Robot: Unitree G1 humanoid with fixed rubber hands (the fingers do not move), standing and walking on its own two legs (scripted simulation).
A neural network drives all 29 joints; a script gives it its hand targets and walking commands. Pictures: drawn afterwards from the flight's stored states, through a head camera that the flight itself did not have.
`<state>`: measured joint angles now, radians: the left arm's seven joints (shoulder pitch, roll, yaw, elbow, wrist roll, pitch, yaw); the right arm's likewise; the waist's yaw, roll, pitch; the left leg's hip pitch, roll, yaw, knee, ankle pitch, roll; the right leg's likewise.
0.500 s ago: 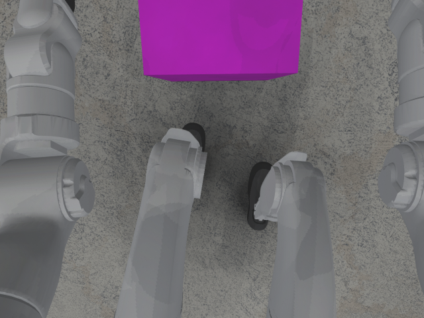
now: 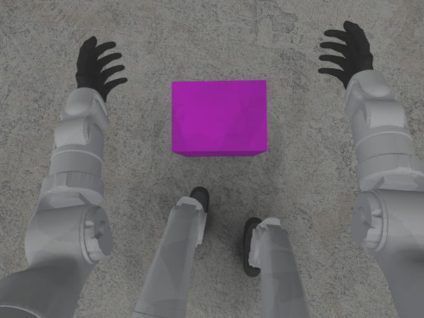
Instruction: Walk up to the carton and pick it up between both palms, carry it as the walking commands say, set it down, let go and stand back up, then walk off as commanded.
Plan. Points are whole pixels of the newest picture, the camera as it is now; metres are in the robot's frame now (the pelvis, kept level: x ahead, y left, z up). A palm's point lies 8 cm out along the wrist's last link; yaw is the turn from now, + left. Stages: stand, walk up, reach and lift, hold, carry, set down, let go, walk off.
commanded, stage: set down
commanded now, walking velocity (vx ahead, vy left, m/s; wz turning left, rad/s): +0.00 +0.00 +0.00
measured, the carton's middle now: (219, 124) +0.48 +0.08 -0.48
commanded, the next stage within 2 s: let go in 0.16 s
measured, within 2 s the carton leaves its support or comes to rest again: neither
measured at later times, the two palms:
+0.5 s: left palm (75, 119) +0.38 +0.27 -0.03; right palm (384, 121) +0.44 -0.17 -0.04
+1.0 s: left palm (25, 248) +0.23 +0.23 +0.08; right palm out of the picture +0.30 -0.21 +0.07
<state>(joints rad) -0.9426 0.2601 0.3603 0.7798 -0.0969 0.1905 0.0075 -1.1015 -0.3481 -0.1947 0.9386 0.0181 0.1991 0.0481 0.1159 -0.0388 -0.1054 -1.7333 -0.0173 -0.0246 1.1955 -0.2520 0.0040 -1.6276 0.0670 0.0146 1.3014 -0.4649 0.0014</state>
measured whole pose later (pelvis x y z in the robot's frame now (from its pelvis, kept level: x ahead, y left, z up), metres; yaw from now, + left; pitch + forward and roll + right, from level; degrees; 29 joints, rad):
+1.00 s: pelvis +0.10 +0.00 +0.15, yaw +2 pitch +6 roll +1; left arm 0.25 0.22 -0.01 0.41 -0.03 0.05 -0.07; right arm 0.11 -0.16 -0.07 0.53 -0.06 0.03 0.02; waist 0.06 0.00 0.05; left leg -0.40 -0.03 -0.02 0.48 -0.19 0.01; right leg -0.28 0.03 0.05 0.51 -0.34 -0.02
